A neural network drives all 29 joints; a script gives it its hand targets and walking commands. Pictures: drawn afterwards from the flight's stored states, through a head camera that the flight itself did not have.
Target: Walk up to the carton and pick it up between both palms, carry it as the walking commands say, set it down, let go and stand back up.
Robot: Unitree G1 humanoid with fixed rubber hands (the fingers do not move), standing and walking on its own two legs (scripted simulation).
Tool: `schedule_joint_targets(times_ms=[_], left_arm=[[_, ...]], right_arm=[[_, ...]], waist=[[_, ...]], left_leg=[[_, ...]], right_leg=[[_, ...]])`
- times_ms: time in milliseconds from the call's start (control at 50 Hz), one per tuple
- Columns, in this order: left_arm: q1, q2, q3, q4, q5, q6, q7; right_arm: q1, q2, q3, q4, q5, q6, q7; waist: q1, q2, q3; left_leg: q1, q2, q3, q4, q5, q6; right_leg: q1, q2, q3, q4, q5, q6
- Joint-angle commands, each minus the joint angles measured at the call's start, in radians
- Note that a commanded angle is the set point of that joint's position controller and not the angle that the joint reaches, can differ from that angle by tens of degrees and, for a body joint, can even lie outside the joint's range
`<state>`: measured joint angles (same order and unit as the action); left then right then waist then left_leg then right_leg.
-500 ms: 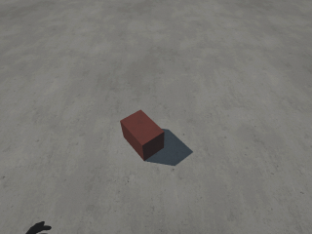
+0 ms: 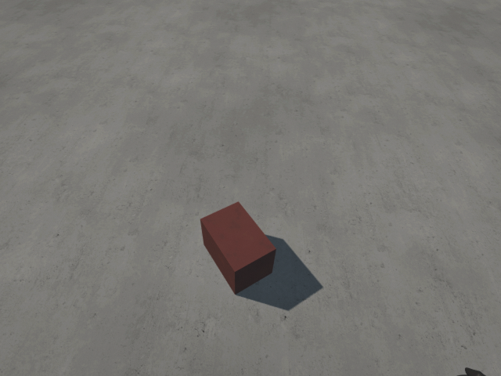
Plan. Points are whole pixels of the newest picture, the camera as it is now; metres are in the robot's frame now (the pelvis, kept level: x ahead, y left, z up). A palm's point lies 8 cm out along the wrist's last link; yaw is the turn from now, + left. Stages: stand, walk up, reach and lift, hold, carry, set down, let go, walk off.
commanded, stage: walk up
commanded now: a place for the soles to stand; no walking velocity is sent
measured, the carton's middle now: (236, 246) +0.78 +0.03 -0.66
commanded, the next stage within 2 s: none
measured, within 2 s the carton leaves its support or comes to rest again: neither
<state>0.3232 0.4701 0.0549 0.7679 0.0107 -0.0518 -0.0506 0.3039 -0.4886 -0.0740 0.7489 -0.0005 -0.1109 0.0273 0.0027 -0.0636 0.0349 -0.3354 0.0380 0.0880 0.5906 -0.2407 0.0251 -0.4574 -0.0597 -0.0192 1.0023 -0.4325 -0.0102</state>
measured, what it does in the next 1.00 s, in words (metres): walks ahead: right foot, then left foot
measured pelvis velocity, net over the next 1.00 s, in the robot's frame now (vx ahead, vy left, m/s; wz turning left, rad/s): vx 0.24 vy -0.06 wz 0.05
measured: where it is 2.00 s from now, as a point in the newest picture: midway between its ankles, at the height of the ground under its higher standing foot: (299, 354)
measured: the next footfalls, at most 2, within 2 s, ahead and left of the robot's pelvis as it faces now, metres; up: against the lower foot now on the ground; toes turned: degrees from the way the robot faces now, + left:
right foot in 0.16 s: +0.19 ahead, -0.16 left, +0.00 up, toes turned -4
left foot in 0.50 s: +0.30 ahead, +0.08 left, +0.00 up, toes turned +5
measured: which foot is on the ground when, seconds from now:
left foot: down 0.00-0.18, up 0.20-0.48, down 0.50-1.00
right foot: up 0.00-0.14, down 0.16-0.52, up 0.54-0.72, down 0.74-1.00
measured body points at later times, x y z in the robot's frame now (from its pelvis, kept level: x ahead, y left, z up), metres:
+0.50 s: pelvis +0.17 -0.04 +0.00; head +0.19 -0.04 +0.44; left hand +0.19 +0.32 -0.09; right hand +0.30 -0.37 -0.09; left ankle +0.26 +0.08 -0.73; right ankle +0.15 -0.16 -0.73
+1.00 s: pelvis +0.24 -0.06 +0.00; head +0.26 -0.07 +0.45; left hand +0.36 +0.28 -0.09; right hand +0.37 -0.38 -0.11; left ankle +0.26 +0.08 -0.73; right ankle +0.27 -0.18 -0.73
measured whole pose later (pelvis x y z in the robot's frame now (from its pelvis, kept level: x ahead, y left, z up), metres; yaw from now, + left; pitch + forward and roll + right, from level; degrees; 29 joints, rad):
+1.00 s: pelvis +0.24 -0.06 +0.00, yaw +3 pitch -1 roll +0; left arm 0.10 0.44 0.01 0.96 -0.01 -0.05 0.01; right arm 0.12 -0.43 0.00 0.98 0.01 -0.03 0.01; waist -0.01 0.01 0.05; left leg -0.30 0.04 0.01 0.62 -0.30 -0.03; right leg -0.31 -0.03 -0.05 0.64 -0.30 0.00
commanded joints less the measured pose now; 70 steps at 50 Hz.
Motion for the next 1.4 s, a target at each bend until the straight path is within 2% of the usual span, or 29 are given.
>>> schedule_joint_targets(times_ms=[0,80,120,140,160,180,200,220,280,400,460,480,500,520,540,620,660,700,720,740,760,800,860,960,1280,1300,1320,1340,1380], left_arm=[[0.011,0.168,0.059,-0.039,0.003,-0.008,-0.016],[-0.032,0.144,0.071,-0.027,0.002,-0.016,-0.034],[0.015,0.165,0.087,-0.001,0.007,-0.024,-0.030],[0.073,0.195,0.100,0.016,0.008,-0.028,-0.022],[0.139,0.263,0.118,0.021,0.016,-0.036,-0.007],[0.169,0.363,0.134,0.002,0.008,-0.045,0.000],[0.115,0.330,0.126,-0.021,0.000,-0.047,0.005],[0.075,0.287,0.110,-0.027,-0.008,-0.045,0.011],[0.001,0.235,0.092,-0.037,-0.010,-0.045,0.017],[0.008,0.239,0.070,-0.053,-0.006,-0.035,0.012],[-0.004,0.202,0.038,-0.051,-0.011,-0.023,0.024],[-0.010,0.160,0.019,-0.059,-0.014,-0.023,0.029],[-0.001,0.092,0.000,-0.084,-0.021,-0.023,0.031],[0.027,0.148,0.012,-0.069,-0.016,-0.009,0.050],[0.022,0.191,0.022,-0.046,-0.014,0.003,0.061],[0.095,0.158,0.027,0.036,-0.010,-0.001,0.055],[0.096,0.125,0.035,0.061,-0.016,-0.006,0.057],[0.075,0.136,0.047,0.071,-0.002,-0.013,0.067],[0.044,0.174,0.055,0.067,0.011,-0.018,0.071],[-0.040,0.251,0.057,0.049,0.005,-0.026,0.070],[-0.088,0.255,0.052,0.051,0.001,-0.022,0.064],[-0.189,0.202,0.018,0.059,-0.005,-0.012,0.064],[-0.164,0.151,-0.001,0.112,-0.020,-0.006,0.062],[-0.238,0.164,-0.008,0.170,-0.021,-0.005,0.067],[-0.369,0.125,-0.033,0.310,-0.017,0.013,0.053],[-0.398,0.218,0.064,0.170,0.050,0.055,0.005],[-0.430,0.167,0.055,0.104,0.056,0.080,-0.011],[-0.440,0.136,0.054,0.044,0.062,0.098,-0.021],[-0.361,0.149,0.070,0.014,0.048,0.111,-0.036]], right_arm=[[0.075,-0.244,-0.061,-0.027,-0.008,-0.002,-0.003],[0.018,-0.258,-0.060,-0.050,-0.011,0.004,0.005],[-0.001,-0.236,-0.050,-0.056,-0.011,0.014,0.010],[0.015,-0.196,-0.034,-0.057,-0.017,0.019,0.008],[0.005,-0.131,-0.012,-0.075,-0.011,0.019,0.006],[0.010,-0.128,-0.010,-0.088,0.001,0.019,-0.007],[0.013,-0.205,-0.026,-0.060,0.002,0.021,-0.022],[0.057,-0.227,-0.033,-0.033,0.004,0.017,-0.020],[0.128,-0.192,-0.027,0.018,-0.002,0.013,-0.001],[0.008,-0.121,-0.020,-0.006,-0.007,0.023,0.021],[0.041,-0.124,-0.024,0.019,-0.007,0.018,0.004],[0.097,-0.159,-0.036,0.032,-0.012,0.015,-0.007],[0.141,-0.245,-0.056,0.018,-0.025,0.009,-0.020],[0.125,-0.311,-0.071,0.004,-0.003,0.016,-0.021],[0.102,-0.276,-0.066,0.009,0.011,0.024,-0.020],[-0.040,-0.203,-0.026,0.010,-0.001,0.048,-0.027],[-0.098,-0.179,-0.007,0.006,-0.004,0.055,-0.022],[-0.125,-0.144,0.010,0.004,0.002,0.069,-0.016],[-0.120,-0.094,0.027,0.001,0.003,0.075,-0.016],[-0.100,-0.073,0.028,0.012,0.010,0.084,-0.020],[-0.094,-0.126,0.011,0.046,0.011,0.091,-0.030],[-0.076,-0.127,0.013,0.095,0.004,0.080,-0.031],[-0.162,-0.179,0.013,0.128,0.001,0.061,-0.027],[-0.198,-0.126,0.033,0.209,0.011,0.077,-0.026],[-0.318,-0.101,0.043,0.333,0.004,0.089,-0.019],[-0.047,-0.251,-0.037,0.346,-0.001,0.068,-0.056],[0.029,-0.309,-0.063,0.334,-0.013,0.057,-0.074],[0.042,-0.327,-0.081,0.302,-0.019,0.046,-0.093],[-0.027,-0.272,-0.072,0.228,-0.017,0.020,-0.114]], waist=[[-0.038,0.245,0.002],[-0.011,0.252,0.014],[0.038,0.174,-0.002],[0.071,0.084,-0.022],[0.119,-0.126,-0.022],[0.130,-0.228,-0.021],[0.103,-0.059,0.006],[0.066,-0.008,0.018],[0.019,-0.095,0.019],[0.032,-0.111,0.006],[-0.020,-0.032,-0.035],[-0.056,0.061,-0.079],[-0.077,0.272,-0.124],[-0.080,0.265,-0.127],[-0.065,0.151,-0.079],[-0.002,0.250,-0.014],[0.025,0.236,-0.039],[0.048,0.195,-0.058],[0.038,0.081,-0.056],[-0.001,-0.060,-0.051],[-0.008,-0.034,-0.029],[-0.043,-0.018,-0.008],[0.017,0.046,-0.057],[-0.008,0.028,-0.097],[0.001,0.063,-0.075],[-0.041,-0.055,-0.087],[-0.077,0.107,-0.032],[-0.078,0.161,0.000],[-0.017,0.117,0.014]], left_leg=[[0.064,0.231,-0.247,-0.284,-0.092,0.219],[-0.063,0.205,-0.202,-0.281,-0.272,0.182],[-0.172,0.167,-0.156,-0.166,-0.346,0.138],[-0.238,0.131,-0.125,-0.025,-0.372,0.108],[-0.400,0.038,-0.043,0.259,-0.355,0.047],[-0.548,-0.039,-0.062,0.512,-0.332,0.015],[-0.544,0.021,-0.193,0.593,-0.255,0.020],[-0.500,0.041,-0.195,0.577,-0.173,0.016],[-0.328,0.079,-0.103,0.397,-0.121,-0.018],[-0.080,0.018,0.000,0.122,0.008,-0.011],[0.153,-0.041,0.004,-0.019,0.063,0.026],[0.291,0.010,-0.089,-0.064,0.017,0.055],[0.402,0.252,-0.461,-0.176,-0.057,0.146],[0.342,0.414,-0.685,-0.260,-0.042,0.285],[0.278,0.393,-0.633,-0.227,0.022,0.301],[0.001,0.213,-0.253,-0.142,0.258,0.210],[-0.098,0.194,-0.200,-0.074,0.306,0.195],[-0.174,0.154,-0.182,-0.004,0.072,0.115],[-0.218,0.107,-0.155,0.082,-0.053,0.057],[-0.160,0.003,-0.089,0.193,-0.212,-0.001],[-0.072,0.017,-0.118,0.234,-0.262,0.001],[0.055,0.023,-0.117,0.065,-0.129,0.020],[0.009,0.119,-0.246,-0.048,0.073,0.054],[0.094,0.074,-0.158,-0.051,0.174,0.021],[0.187,0.102,-0.155,-0.285,0.163,-0.002],[0.199,0.130,-0.312,-0.256,-0.050,0.082],[0.355,0.250,-0.528,-0.315,-0.172,0.159],[0.387,0.339,-0.649,-0.333,-0.299,0.224],[0.296,0.305,-0.604,-0.324,-0.298,0.196]], right_leg=[[-0.093,-0.041,0.005,-0.117,0.023,0.009],[0.077,-0.003,-0.049,-0.323,0.169,-0.008],[0.268,0.051,-0.087,-0.395,0.197,-0.015],[0.384,0.057,-0.053,-0.429,0.137,-0.022],[0.472,-0.108,0.243,-0.607,-0.144,-0.073],[0.465,-0.360,0.698,-0.807,-0.397,-0.215],[0.413,-0.375,0.666,-0.776,-0.354,-0.262],[0.374,-0.333,0.556,-0.739,-0.243,-0.262],[0.242,-0.229,0.253,-0.688,0.133,-0.224],[0.139,-0.200,0.117,-0.637,0.283,-0.204],[0.050,-0.162,0.050,-0.456,0.304,-0.133],[-0.021,-0.126,0.010,-0.311,0.302,-0.098],[-0.180,-0.016,-0.066,-0.032,0.117,-0.026],[-0.240,0.036,-0.017,0.056,-0.162,-0.007],[-0.208,0.004,0.057,0.122,-0.164,0.000],[0.010,-0.005,-0.013,-0.096,-0.020,-0.015],[0.160,0.023,-0.045,-0.247,0.096,-0.019],[0.280,0.040,-0.025,-0.404,0.200,-0.038],[0.283,-0.073,0.145,-0.499,0.190,-0.063],[0.124,-0.263,0.436,-0.642,0.080,-0.148],[0.041,-0.290,0.444,-0.639,0.047,-0.201],[-0.019,-0.173,0.249,-0.537,0.130,-0.133],[0.125,-0.049,0.093,-0.444,0.232,-0.041],[0.205,-0.102,0.119,-0.511,0.385,-0.058],[0.334,-0.091,0.072,-0.714,0.341,-0.012],[0.251,0.017,-0.048,-0.455,-0.015,-0.013],[-0.066,0.044,-0.010,-0.268,-0.116,-0.015],[-0.242,-0.009,0.099,-0.099,-0.096,-0.015],[-0.276,-0.059,0.173,0.024,0.024,-0.009]])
